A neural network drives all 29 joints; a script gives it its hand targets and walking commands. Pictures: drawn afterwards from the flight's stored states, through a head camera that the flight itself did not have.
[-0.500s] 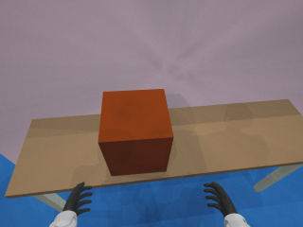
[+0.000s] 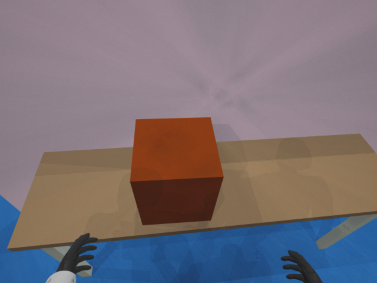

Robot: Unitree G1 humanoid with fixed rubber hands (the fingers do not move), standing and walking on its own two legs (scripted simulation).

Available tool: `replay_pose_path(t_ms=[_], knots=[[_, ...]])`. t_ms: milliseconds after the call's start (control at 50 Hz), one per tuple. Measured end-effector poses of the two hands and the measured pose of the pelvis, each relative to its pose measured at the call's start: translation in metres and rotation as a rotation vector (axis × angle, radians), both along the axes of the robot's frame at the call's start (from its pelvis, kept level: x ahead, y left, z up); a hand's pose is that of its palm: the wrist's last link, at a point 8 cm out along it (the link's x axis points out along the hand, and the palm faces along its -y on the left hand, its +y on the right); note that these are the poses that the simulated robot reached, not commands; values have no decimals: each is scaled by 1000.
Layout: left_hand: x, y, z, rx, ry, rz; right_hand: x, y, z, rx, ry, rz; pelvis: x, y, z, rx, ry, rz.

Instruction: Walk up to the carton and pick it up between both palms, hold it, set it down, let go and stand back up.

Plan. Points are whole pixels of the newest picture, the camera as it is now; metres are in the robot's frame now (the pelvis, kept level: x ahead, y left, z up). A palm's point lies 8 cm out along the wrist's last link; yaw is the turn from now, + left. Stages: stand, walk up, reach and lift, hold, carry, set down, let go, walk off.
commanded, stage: stand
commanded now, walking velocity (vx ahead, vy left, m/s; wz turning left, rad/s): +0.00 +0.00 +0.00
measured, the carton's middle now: (175, 172) +0.42 +0.05 -0.09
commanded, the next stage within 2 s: none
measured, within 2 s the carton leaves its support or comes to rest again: neither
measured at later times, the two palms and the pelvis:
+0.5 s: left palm out of the picture +0.13 +0.28 -0.09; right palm out of the picture +0.13 -0.27 -0.09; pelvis +0.00 +0.00 +0.00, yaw +0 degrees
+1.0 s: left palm out of the picture +0.11 +0.29 -0.10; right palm out of the picture +0.11 -0.27 -0.09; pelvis -0.01 +0.01 +0.00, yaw +0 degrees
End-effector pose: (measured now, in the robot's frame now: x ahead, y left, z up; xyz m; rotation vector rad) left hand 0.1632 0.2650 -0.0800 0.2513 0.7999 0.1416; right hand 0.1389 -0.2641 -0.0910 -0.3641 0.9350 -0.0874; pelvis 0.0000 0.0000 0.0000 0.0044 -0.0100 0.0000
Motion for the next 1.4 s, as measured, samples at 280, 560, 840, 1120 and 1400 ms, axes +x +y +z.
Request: replay_pose_path(t_ms=[280,560,840,1120,1400], knots=[[-17,17,-9,20,57,22,-10,0,-2,-9,30,-24,-1,5,-1,-4,-6,-4],[-32,20,-14,18,80,40,-13,-1,-1,-9,22,-31,-3,5,-1,-5,-9,-4],[-42,22,-18,16,102,48,-22,-2,-3,-11,37,-39,-7,6,-1,-6,-14,-4],[-56,23,-22,15,122,57,-31,-2,-3,-11,38,-43,-14,6,-1,-6,-25,-4],[-66,23,-24,14,137,63,-39,-4,-4,-11,44,-47,-20,5,0,-5,-32,-4]])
